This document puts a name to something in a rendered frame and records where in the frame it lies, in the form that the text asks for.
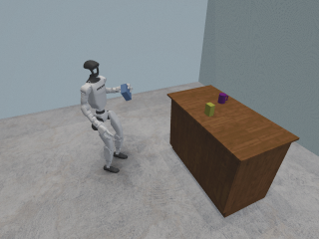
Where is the sponge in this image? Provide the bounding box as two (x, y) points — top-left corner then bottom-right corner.
(121, 84), (132, 101)

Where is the right robot upper arm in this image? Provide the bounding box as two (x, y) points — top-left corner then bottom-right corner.
(80, 84), (92, 111)

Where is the right robot hand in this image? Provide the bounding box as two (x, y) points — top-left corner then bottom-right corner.
(97, 125), (114, 140)

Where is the left robot hand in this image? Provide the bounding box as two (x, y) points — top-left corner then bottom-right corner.
(120, 84), (133, 93)

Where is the table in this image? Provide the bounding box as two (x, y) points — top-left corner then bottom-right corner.
(167, 85), (300, 218)

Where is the robot left foot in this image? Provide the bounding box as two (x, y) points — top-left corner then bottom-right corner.
(113, 152), (128, 159)

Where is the robot left thigh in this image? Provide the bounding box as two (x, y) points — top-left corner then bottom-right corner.
(107, 111), (124, 141)

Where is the left robot forearm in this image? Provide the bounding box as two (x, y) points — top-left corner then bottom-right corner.
(106, 86), (121, 94)

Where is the right robot forearm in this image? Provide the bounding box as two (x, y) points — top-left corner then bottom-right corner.
(81, 106), (101, 127)

